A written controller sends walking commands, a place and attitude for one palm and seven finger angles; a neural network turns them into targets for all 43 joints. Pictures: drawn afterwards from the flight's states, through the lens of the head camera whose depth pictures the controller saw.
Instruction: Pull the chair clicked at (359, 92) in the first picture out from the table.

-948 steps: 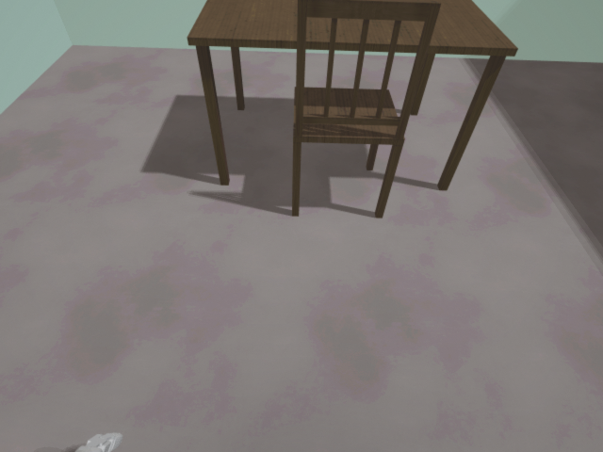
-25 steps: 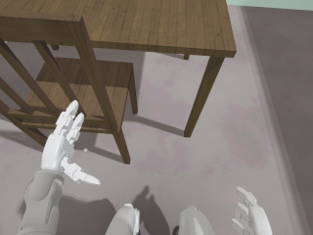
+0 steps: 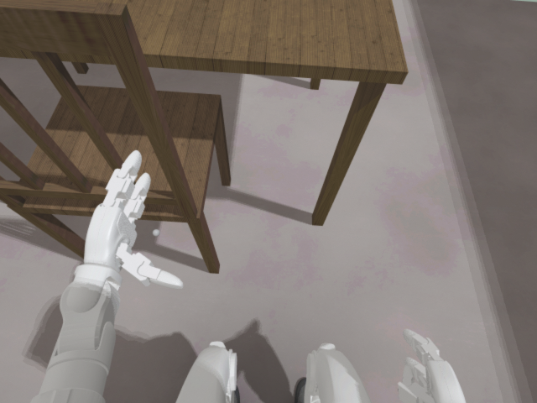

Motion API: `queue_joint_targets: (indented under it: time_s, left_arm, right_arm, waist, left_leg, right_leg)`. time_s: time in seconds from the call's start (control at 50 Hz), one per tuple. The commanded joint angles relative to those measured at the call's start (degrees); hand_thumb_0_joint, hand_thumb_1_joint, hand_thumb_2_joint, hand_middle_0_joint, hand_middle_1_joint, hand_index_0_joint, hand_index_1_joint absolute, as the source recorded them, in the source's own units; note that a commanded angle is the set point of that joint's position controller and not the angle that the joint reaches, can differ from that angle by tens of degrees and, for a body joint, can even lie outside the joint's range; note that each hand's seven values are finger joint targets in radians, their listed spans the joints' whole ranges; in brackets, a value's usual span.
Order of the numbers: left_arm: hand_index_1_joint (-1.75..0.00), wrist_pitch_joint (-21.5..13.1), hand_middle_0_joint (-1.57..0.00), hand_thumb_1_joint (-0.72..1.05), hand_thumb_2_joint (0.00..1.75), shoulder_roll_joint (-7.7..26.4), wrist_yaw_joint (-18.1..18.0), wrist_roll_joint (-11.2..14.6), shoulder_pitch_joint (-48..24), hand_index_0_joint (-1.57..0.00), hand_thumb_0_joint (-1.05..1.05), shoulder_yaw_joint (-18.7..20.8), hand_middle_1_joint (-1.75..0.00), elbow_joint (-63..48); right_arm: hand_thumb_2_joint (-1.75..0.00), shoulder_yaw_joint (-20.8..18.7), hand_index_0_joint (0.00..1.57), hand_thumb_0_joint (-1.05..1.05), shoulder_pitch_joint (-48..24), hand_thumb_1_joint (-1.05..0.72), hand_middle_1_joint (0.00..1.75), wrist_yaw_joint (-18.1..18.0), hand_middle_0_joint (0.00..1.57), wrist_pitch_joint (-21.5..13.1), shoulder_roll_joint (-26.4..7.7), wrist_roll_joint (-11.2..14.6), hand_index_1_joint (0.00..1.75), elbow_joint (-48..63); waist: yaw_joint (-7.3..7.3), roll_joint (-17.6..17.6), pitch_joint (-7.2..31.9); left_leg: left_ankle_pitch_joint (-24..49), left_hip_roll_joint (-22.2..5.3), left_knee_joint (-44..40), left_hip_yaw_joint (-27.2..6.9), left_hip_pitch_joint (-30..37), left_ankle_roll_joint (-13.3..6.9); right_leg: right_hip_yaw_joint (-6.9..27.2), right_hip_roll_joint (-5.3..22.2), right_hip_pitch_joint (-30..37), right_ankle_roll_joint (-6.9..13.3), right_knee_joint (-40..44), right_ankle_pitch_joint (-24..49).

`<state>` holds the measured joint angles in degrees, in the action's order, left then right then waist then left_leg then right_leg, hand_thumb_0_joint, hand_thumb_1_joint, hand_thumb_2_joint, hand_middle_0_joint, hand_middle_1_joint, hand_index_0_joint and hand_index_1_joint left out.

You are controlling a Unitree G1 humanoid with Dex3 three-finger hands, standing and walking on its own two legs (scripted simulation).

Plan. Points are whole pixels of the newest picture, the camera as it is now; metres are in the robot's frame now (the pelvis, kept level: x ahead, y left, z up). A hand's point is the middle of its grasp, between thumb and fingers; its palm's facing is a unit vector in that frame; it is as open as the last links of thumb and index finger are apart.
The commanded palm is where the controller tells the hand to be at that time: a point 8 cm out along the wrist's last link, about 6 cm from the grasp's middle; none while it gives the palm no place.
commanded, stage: aim the fingers beside a spindle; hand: left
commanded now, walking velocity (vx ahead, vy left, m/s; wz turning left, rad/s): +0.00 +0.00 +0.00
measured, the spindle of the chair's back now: (39, 136) +0.49 +0.38 +0.04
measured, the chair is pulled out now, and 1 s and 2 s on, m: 0.00 0.00 0.00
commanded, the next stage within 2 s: push the fingers through the gap in 1.98 s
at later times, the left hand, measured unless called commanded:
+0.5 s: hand (159, 237) +0.33 +0.17 +0.03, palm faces -0.07 -1.00 -0.05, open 16.9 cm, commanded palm +0.32 +0.22 +0.03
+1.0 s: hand (165, 237) +0.34 +0.16 +0.02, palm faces -0.08 -1.00 -0.02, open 16.9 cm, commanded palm +0.32 +0.22 +0.03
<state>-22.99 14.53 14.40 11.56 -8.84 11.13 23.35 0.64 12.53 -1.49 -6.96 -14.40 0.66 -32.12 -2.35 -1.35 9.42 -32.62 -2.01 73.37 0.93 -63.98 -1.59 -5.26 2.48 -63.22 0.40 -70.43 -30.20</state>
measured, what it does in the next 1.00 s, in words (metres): stands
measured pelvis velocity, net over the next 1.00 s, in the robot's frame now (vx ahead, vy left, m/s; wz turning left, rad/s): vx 0.00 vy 0.00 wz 0.00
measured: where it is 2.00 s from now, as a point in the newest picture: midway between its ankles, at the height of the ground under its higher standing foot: outside the picture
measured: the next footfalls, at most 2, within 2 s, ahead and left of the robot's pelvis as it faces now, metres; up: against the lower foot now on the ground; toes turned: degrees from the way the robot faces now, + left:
none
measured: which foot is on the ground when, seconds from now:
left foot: down 0.00-1.00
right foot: down 0.00-1.00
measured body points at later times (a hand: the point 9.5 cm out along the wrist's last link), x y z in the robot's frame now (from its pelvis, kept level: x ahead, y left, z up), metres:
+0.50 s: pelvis +0.00 +0.00 +0.00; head +0.11 +0.01 +0.44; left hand +0.33 +0.22 +0.03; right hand +0.16 -0.25 -0.10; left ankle +0.02 +0.10 -0.62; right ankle +0.03 -0.12 -0.62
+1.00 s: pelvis +0.00 +0.00 +0.00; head +0.12 +0.01 +0.43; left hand +0.34 +0.22 +0.02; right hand +0.15 -0.26 -0.10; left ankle +0.02 +0.10 -0.62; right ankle +0.03 -0.12 -0.62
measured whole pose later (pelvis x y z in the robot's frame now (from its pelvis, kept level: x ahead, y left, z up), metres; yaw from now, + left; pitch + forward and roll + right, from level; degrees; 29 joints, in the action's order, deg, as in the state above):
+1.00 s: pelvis +0.00 +0.00 +0.00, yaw +0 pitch +23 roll -2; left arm -23.7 13.7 14.4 11.7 -7.9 10.0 23.3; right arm 0.3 12.3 -1.6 -5.2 -14.4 0.8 -32.1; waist -2.6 -1.5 9.4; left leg -32.5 -2.2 73.4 0.7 -64.1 -1.2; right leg -5.3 2.2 -63.5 0.8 -70.6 -30.2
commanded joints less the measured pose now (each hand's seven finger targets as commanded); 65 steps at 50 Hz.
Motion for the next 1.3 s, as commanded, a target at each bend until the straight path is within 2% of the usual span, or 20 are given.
queue_joint_targets:
  time_s: [0.0,0.06,0.2,0.24,0.34,0.44,0.52,0.6,0.64,0.68,0.74,0.82,0.9,0.96,1.02,1.08,1.12,1.2,1.22,1.28]
  left_arm:
    - [-0.08,-4.87,-0.06,-0.5,0.3,8.55,-0.67,0.69,-9.13,-0.06,0.0,3.68,-0.08,-14.1]
    - [-0.08,-5.21,-0.06,-0.5,0.3,7.35,-0.88,0.81,-8.48,-0.06,0.0,1.78,-0.08,-16.51]
    - [-0.08,-4.14,-0.06,-0.5,0.3,7.09,-1.62,0.37,-7.72,-0.06,0.0,2.75,-0.08,-9.88]
    - [-0.08,-4.94,-0.06,-0.5,0.3,8.62,-1.42,0.36,-7.85,-0.06,0.0,4.27,-0.08,-10.64]
    - [-0.08,-6.65,-0.06,-0.5,0.3,7.84,-0.47,0.79,-9.1,-0.06,0.0,2.05,-0.08,-15.77]
    - [-0.08,-5.24,-0.06,-0.5,0.3,5.47,-0.25,0.49,-11.03,-0.06,0.0,-0.73,-0.08,-11.39]
    - [-0.08,-4.4,-0.06,-0.5,0.3,9.06,-1.09,0.35,-9.38,-0.06,0.0,3.97,-0.08,-7.85]
    - [-0.08,-5.66,-0.06,-0.5,0.3,10.7,-1.46,0.34,-10.96,-0.06,0.0,5.51,-0.08,-12.49]
    - [-0.08,-6.25,-0.06,-0.5,0.3,11.16,-1.39,0.57,-10.75,-0.06,0.0,5.68,-0.08,-14.54]
    - [-0.08,-6.51,-0.06,-0.5,0.3,11.07,-1.01,1.04,-10.27,-0.06,0.0,5.38,-0.08,-15.5]
    - [-0.08,-5.38,-0.06,-0.5,0.3,7.38,0.12,1.12,-10.37,-0.06,0.0,1.82,-0.08,-11.09]
    - [-0.08,-3.83,-0.06,-0.5,0.3,5.55,1.42,1.25,-11.03,-0.06,0.0,-0.06,-0.08,-6.58]
    - [-0.08,-4.99,-0.06,-0.5,0.3,8.14,0.66,1.32,-10.82,-0.06,0.0,2.41,-0.08,-12.21]
    - [-0.08,-6.44,-0.06,-0.5,0.3,10.72,-1.09,1.04,-9.59,-0.06,0.0,4.56,-0.08,-18.09]
    - [-0.08,-6.16,-0.06,-0.5,0.3,11.86,-2.8,0.77,-5.64,-0.06,0.0,6.53,-0.08,-16.76]
    - [-0.08,-5.0,-0.06,-0.5,0.3,8.28,-2.42,0.33,-6.58,-0.06,0.0,3.89,-0.08,-10.34]
    - [-0.08,-4.57,-0.06,-0.5,0.3,6.52,-1.29,0.48,-7.4,-0.06,0.0,2.02,-0.08,-8.43]
    - [-0.08,-4.75,-0.06,-0.5,0.3,4.45,1.07,1.17,-7.3,-0.06,0.0,-1.64,-0.08,-12.66]
    - [-0.08,-4.83,-0.06,-0.5,0.3,3.58,1.28,1.41,-8.41,-0.06,0.0,-3.06,-0.08,-13.76]
    - [-0.08,-6.1,-0.06,-0.5,0.3,7.48,-0.26,1.21,-9.79,-0.06,0.0,0.54,-0.08,-17.9]
  right_arm:
    - [-0.9,-3.86,0.2,0.0,2.16,-0.9,0.3,-0.12,0.2,-1.75,-8.07,-0.1,0.3,7.09]
    - [-0.9,-3.82,0.2,0.0,2.25,-0.9,0.3,0.19,0.2,-1.43,-7.9,-0.06,0.3,7.32]
    - [-0.9,-3.6,0.2,0.0,1.89,-0.9,0.3,-0.08,0.2,-0.13,-8.02,0.2,0.3,6.6]
    - [-0.9,-3.63,0.2,0.0,1.56,-0.9,0.3,-0.21,0.2,-0.05,-7.92,0.14,0.3,7.05]
    - [-0.9,-3.6,0.2,0.0,1.45,-0.9,0.3,-0.29,0.2,-0.48,-7.66,0.02,0.3,7.32]
    - [-0.9,-3.58,0.2,0.0,1.76,-0.9,0.3,-0.61,0.2,-0.67,-8.08,0.25,0.3,5.96]
    - [-0.9,-3.61,0.2,0.0,1.38,-0.9,0.3,-0.65,0.2,-0.22,-8.28,0.24,0.3,6.48]
    - [-0.9,-3.37,0.2,0.0,0.79,-0.9,0.3,-0.42,0.2,0.08,-7.6,0.05,0.3,7.82]
    - [-0.9,-3.43,0.2,0.0,1.03,-0.9,0.3,-0.48,0.2,0.08,-7.46,0.01,0.3,7.87]
    - [-0.9,-3.37,0.2,0.0,1.06,-0.9,0.3,-0.5,0.2,-0.03,-7.45,0.07,0.3,7.61]
    - [-0.9,-3.26,0.2,0.0,1.43,-0.9,0.3,-0.67,0.2,-0.18,-7.76,0.35,0.3,6.68]
    - [-0.9,-3.49,0.2,0.0,1.92,-0.9,0.3,-0.88,0.2,-0.44,-8.46,0.61,0.3,6.01]
    - [-0.9,-3.93,0.2,0.0,2.05,-0.9,0.3,-0.69,0.2,-0.67,-8.4,0.32,0.3,6.69]
    - [-0.9,-3.78,0.2,0.0,1.63,-0.9,0.3,-0.36,0.2,-0.57,-7.66,-0.05,0.3,7.36]
    - [-0.9,-3.62,0.2,0.0,1.33,-0.9,0.3,-0.14,0.2,-0.12,-7.34,-0.16,0.3,7.5]
    - [-0.9,-3.35,0.2,0.0,1.19,-0.9,0.3,-0.1,0.2,0.48,-7.33,0.17,0.3,6.75]
    - [-0.9,-3.35,0.2,0.0,1.2,-0.9,0.3,-0.21,0.2,0.43,-7.81,0.41,0.3,6.9]
    - [-0.9,-3.74,0.2,0.0,1.26,-0.9,0.3,-0.26,0.2,-0.15,-8.22,0.55,0.3,7.61]
    - [-0.9,-3.73,0.2,0.0,1.28,-0.9,0.3,-0.34,0.2,-0.38,-8.18,0.52,0.3,7.63]
    - [-0.9,-3.97,0.2,0.0,1.41,-0.9,0.3,-0.67,0.2,-0.67,-8.21,0.17,0.3,7.15]
  waist:
    - [0.72,-3.66,25.5]
    - [0.21,-3.24,25.98]
    - [-0.88,1.89,19.1]
    - [0.08,0.1,20.7]
    - [0.02,-3.45,24.53]
    - [-2.06,-0.66,19.72]
    - [-0.29,0.68,19.23]
    - [1.07,-2.68,24.05]
    - [0.8,-2.39,26.44]
    - [0.55,-2.93,25.58]
    - [-1.63,-0.47,21.22]
    - [-2.3,0.97,18.32]
    - [-0.37,-0.94,24.84]
    - [1.08,-4.91,28.06]
    - [1.28,-2.4,24.94]
    - [-0.79,0.39,18.42]
    - [-1.43,1.26,16.98]
    - [-0.96,-2.23,21.37]
    - [-1.83,-1.87,21.84]
    - [-0.83,-2.3,24.37]
  left_leg:
    - [22.86,1.43,-10.03,-3.66,18.36,1.17]
    - [25.1,1.17,-10.61,-4.26,20.71,1.26]
    - [17.27,1.68,-10.45,-3.42,12.93,0.58]
    - [17.69,1.84,-10.39,-3.04,13.22,0.66]
    - [21.05,1.64,-10.49,-3.44,18.08,0.73]
    - [17.45,1.41,-10.07,-3.98,15.73,0.51]
    - [15.05,1.97,-9.8,-3.24,11.73,0.43]
    - [18.07,2.09,-9.96,-2.73,14.04,0.58]
    - [20.68,1.96,-9.65,-2.63,15.59,0.46]
    - [20.68,1.74,-10.11,-2.83,16.2,0.59]
    - [18.07,1.56,-10.07,-3.18,14.3,0.38]
    - [14.79,1.71,-9.46,-3.37,11.94,0.18]
    - [19.64,1.64,-9.64,-3.48,16.18,0.45]
    - [24.93,1.59,-10.25,-3.55,19.91,0.96]
    - [23.88,1.55,-10.59,-3.44,16.94,0.75]
    - [17.44,1.73,-10.58,-2.85,12.48,0.58]
    - [15.03,1.78,-10.76,-3.22,11.58,0.44]
    - [17.51,1.68,-10.74,-3.49,16.02,0.62]
    - [18.44,1.57,-10.29,-3.92,16.82,0.42]
    - [20.34,1.43,-10.28,-4.26,18.81,0.7]
  right_leg:
    - [2.59,-2.17,13.75,1.24,7.26,16.6]
    - [2.17,-2.32,13.96,1.18,7.58,17.53]
    - [2.53,-2.42,14.02,0.81,8.53,14.12]
    - [2.95,-2.32,14.77,1.02,8.24,14.51]
    - [2.98,-2.38,15.0,1.22,8.16,16.11]
    - [2.54,-2.49,11.5,0.89,8.77,13.08]
    - [3.16,-2.33,13.37,1.02,8.62,11.92]
    - [3.76,-2.23,16.26,1.14,7.85,15.09]
    - [4.02,-2.34,17.54,1.01,7.79,17.74]
    - [3.78,-2.4,17.54,0.98,8.21,17.5]
    - [3.19,-2.62,14.72,0.72,8.9,15.15]
    - [3.12,-2.44,12.23,0.83,9.22,12.01]
    - [3.04,-2.16,14.55,1.02,8.12,15.78]
    - [3.18,-2.12,16.11,1.19,7.35,19.2]
    - [3.06,-2.43,17.07,1.14,7.61,18.87]
    - [3.1,-2.59,14.99,0.69,8.81,15.03]
    - [2.87,-2.69,13.61,0.92,9.12,12.35]
    - [2.59,-2.29,13.47,1.15,8.98,13.57]
    - [2.49,-2.41,12.69,1.13,8.72,13.96]
    - [2.57,-2.26,13.31,1.06,8.45,14.76]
